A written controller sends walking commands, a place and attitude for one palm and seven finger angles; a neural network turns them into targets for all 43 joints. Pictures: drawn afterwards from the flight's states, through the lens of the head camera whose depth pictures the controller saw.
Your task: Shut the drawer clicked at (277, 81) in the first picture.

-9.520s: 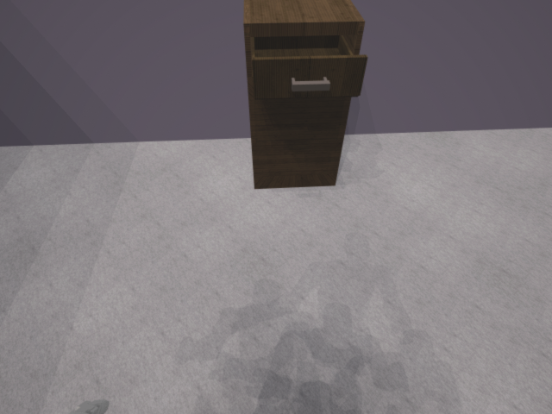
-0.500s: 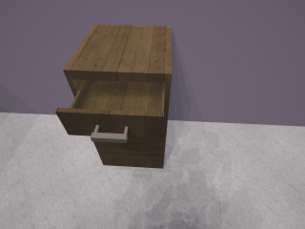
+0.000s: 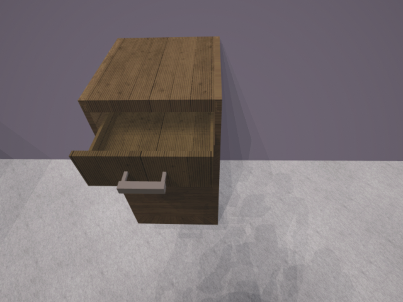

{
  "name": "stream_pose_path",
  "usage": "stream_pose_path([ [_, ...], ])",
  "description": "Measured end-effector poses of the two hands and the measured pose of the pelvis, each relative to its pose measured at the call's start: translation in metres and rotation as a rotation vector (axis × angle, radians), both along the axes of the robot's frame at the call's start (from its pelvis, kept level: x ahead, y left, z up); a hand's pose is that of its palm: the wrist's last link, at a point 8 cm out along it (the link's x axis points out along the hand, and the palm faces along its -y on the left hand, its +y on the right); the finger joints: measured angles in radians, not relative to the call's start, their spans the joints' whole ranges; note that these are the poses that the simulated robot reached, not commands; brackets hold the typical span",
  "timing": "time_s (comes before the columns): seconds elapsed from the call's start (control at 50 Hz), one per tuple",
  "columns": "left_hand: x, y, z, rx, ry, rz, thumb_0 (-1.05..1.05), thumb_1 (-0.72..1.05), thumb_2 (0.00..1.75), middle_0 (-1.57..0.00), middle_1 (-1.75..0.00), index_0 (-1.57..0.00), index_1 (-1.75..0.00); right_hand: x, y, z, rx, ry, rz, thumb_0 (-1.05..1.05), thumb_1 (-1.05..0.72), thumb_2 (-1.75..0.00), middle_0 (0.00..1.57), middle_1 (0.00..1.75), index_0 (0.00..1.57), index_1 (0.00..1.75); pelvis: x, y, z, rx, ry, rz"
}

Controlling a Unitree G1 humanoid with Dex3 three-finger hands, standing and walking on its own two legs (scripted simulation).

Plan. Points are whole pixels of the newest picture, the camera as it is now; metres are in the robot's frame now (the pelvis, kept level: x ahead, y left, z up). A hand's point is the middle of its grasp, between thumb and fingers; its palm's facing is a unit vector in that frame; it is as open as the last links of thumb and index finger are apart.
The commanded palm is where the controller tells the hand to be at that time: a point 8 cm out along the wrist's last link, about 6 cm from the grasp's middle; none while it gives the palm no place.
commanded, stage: look again from close up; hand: left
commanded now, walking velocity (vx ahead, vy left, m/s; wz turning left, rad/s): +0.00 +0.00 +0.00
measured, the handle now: (143, 181) +0.43 +0.19 -0.07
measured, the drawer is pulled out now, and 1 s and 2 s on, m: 0.18 0.18 0.18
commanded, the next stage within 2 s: raise the hand and make a fist in 0.32 s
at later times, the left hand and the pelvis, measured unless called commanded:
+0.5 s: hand out of the picture +0.05 +0.18 -0.14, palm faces +0.16 -0.96 -0.24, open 7.2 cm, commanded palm +0.11 +0.21 -0.06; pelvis +0.01 +0.00 +0.00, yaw +0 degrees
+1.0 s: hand (124, 290) +0.16 +0.16 -0.03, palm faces +0.09 -0.99 -0.05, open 5.1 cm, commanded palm +0.15 +0.20 -0.03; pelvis -0.02 -0.01 -0.09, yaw +4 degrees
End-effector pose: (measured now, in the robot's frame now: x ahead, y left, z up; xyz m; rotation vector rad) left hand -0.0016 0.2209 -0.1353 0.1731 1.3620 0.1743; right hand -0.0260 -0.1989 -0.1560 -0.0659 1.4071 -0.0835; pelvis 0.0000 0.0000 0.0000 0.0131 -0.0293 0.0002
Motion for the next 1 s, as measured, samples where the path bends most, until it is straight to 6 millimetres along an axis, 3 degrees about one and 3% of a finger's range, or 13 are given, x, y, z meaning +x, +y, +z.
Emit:
stream_pose_path([
  [0.18, 0.013, 0.003, 0.001, 0.004, -0.007, -0.006, 0.01, 0.93, 0.9, -0.2, -0.3, -0.2, -0.3, 0.003, -0.002, 0.003, -0.012, 0.025, 0.0, 0.0, -0.91, -0.89, 0.2, 0.3, 0.2, 0.3, 0.006, 0.0, 0.002, -0.001, -0.003, -0.003],
  [0.44, 0.003, -0.009, -0.003, -0.022, 0.041, 0.005, 0.01, 0.93, 0.9, -0.2, -0.3, -0.2, -0.3, 0.02, -0.014, 0.006, -0.042, 0.018, 0.005, 0.0, -0.91, -0.89, 0.2, 0.3, 0.2, 0.3, 0.013, -0.002, 0.003, -0.009, -0.001, -0.007],
  [0.48, 0.022, 0.002, 0.011, 0.007, -0.082, 0.074, 0.04, 0.96, 0.9, -0.2, -0.3, -0.21, -0.31, 0.034, -0.019, 0.011, -0.069, -0.084, 0.0, 0.0, -0.91, -0.89, 0.2, 0.3, 0.2, 0.3, 0.012, -0.003, 0.001, -0.007, -0.001, -0.009],
  [0.56, 0.097, 0.014, 0.075, 0.071, -0.577, 0.085, 0.05, 0.97, 0.9, -0.23, -0.33, -0.23, -0.33, 0.082, -0.041, 0.025, -0.145, -0.382, 0.011, 0.02, -0.93, -0.89, 0.2, 0.3, 0.2, 0.3, 0.009, 0.0, -0.003, -0.006, 0.018, 0.029],
  [0.64, 0.166, -0.002, 0.128, -0.016, -1.052, 0.004, 0.04, 0.96, 0.9, -0.27, -0.38, -0.27, -0.38, 0.145, -0.06, 0.048, -0.193, -0.675, 0.067, 0.02, -0.92, -0.89, 0.2, 0.3, 0.2, 0.3, 0.0, -0.001, -0.016, 0.001, 0.088, 0.039],
  [0.7, 0.185, -0.024, 0.143, -0.149, -1.333, -0.087, 0.03, 0.94, 0.9, -0.31, -0.43, -0.32, -0.43, 0.188, -0.067, 0.069, -0.213, -0.858, 0.119, 0.02, -0.92, -0.89, 0.2, 0.3, 0.2, 0.3, -0.006, -0.005, -0.033, 0.007, 0.147, 0.026],
  [0.76, 0.179, -0.037, 0.129, -0.215, -1.43, -0.181, 0.02, 0.93, 0.9, -0.37, -0.49, -0.37, -0.49, 0.223, -0.068, 0.08, -0.22, -0.976, 0.171, 0.01, -0.91, -0.89, 0.2, 0.3, 0.2, 0.3, -0.011, -0.009, -0.053, 0.009, 0.189, 0.02],
  [0.86, 0.145, -0.03, 0.086, -0.201, -1.271, -0.134, 0.01, 0.91, 0.9, -0.47, -0.59, -0.47, -0.6, 0.26, -0.051, 0.078, -0.191, -1.047, 0.225, 0.01, -0.91, -0.89, 0.2, 0.3, 0.2, 0.3, -0.015, -0.013, -0.076, 0.0, 0.225, 0.032],
  [0.94, 0.127, -0.012, 0.089, -0.094, -1.267, -0.1, 0.02, 0.91, 0.9, -0.55, -0.68, -0.55, -0.68, 0.263, -0.026, 0.055, -0.13, -1.018, 0.268, 0.01, -0.91, -0.89, 0.2, 0.3, 0.2, 0.3, -0.017, -0.015, -0.086, -0.024, 0.245, 0.053],
  [1.0, 0.132, -0.007, 0.105, -0.07, -1.354, -0.13, 0.02, 0.91, 0.9, -0.61, -0.74, -0.61, -0.75, 0.25, -0.009, 0.03, -0.073, -0.958, 0.29, 0.01, -0.91, -0.89, 0.2, 0.3, 0.2, 0.3, -0.021, -0.014, -0.091, -0.043, 0.255, 0.067],
])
